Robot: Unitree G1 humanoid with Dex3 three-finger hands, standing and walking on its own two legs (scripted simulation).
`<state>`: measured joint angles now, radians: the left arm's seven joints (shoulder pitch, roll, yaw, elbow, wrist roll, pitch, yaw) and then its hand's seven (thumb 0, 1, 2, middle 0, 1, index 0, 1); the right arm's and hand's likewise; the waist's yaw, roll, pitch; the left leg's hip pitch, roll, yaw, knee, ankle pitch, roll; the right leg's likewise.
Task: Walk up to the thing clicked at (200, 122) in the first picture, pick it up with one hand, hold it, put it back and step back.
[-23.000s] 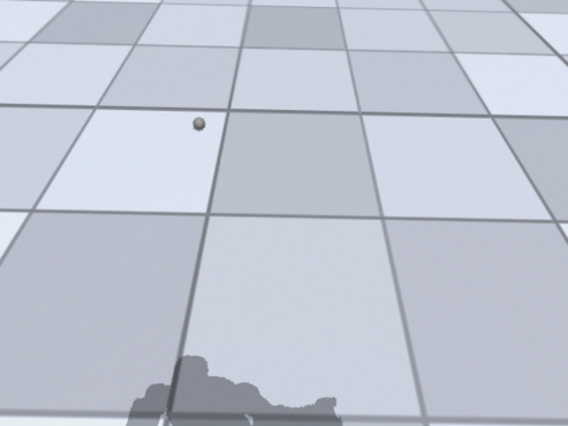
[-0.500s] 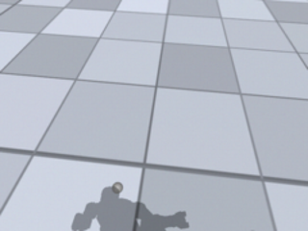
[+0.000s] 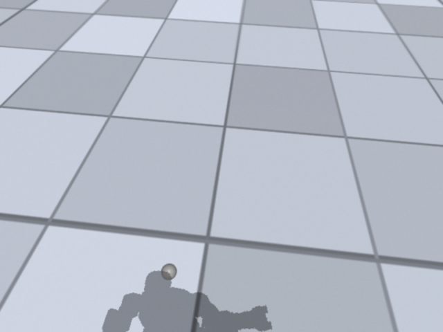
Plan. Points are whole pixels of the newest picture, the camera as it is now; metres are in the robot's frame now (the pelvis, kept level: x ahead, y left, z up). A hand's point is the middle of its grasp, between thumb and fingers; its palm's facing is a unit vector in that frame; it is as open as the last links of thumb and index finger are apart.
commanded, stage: stand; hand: left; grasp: from above
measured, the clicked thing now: (169, 271) +0.45 +0.23 -0.75
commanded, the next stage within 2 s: rise first in 0.12 s
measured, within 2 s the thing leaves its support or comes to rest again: neither
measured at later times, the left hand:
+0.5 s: hand (101, 327) +0.15 +0.25 -0.17, palm faces -0.03 -0.94 -0.34, open 9.6 cm
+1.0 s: hand out of the picture +0.13 +0.26 -0.22, palm faces -0.14 -0.89 -0.44, open 14.1 cm
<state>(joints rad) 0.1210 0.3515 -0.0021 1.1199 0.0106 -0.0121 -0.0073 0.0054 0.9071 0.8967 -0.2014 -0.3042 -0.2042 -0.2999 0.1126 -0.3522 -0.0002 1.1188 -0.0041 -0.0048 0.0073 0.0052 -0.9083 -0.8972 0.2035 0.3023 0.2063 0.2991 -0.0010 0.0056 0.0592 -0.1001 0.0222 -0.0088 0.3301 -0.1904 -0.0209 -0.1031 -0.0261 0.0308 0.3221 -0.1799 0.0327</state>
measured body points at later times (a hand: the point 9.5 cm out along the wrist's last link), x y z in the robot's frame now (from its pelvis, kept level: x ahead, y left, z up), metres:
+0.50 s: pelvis -0.02 +0.00 -0.03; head +0.04 +0.01 +0.42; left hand +0.16 +0.30 -0.14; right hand +0.08 -0.27 -0.15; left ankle -0.01 +0.13 -0.75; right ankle +0.00 -0.14 -0.75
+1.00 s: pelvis +0.00 +0.01 -0.09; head +0.09 +0.03 +0.35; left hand +0.14 +0.31 -0.19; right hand +0.17 -0.24 -0.18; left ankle -0.01 +0.13 -0.75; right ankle +0.00 -0.14 -0.75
